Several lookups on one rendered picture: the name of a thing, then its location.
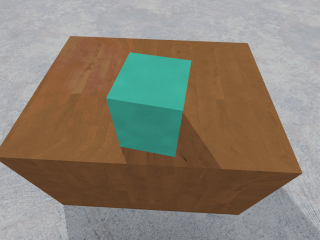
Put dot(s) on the pedestal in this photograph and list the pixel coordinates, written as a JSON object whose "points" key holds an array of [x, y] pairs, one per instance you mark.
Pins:
{"points": [[232, 149]]}

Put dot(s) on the carton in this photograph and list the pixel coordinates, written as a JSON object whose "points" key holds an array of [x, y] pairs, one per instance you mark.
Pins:
{"points": [[146, 102]]}

